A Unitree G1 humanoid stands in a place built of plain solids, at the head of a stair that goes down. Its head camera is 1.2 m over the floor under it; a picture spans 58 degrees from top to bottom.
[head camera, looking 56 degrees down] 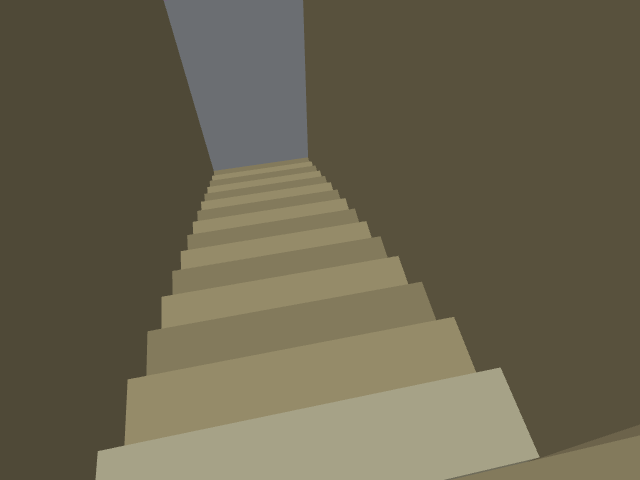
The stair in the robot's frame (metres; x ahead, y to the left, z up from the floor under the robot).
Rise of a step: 0.17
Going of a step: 0.23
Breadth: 1.10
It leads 11 degrees to the left of straight ahead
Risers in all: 15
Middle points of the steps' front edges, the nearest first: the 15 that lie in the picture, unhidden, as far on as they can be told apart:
0.28 0.03 0.00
0.51 0.07 -0.17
0.74 0.12 -0.34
0.97 0.16 -0.52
1.20 0.21 -0.69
1.42 0.26 -0.86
1.65 0.30 -1.04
1.88 0.35 -1.21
2.11 0.39 -1.38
2.34 0.44 -1.56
2.57 0.49 -1.73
2.80 0.53 -1.90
3.03 0.58 -2.07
3.26 0.62 -2.25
3.49 0.67 -2.42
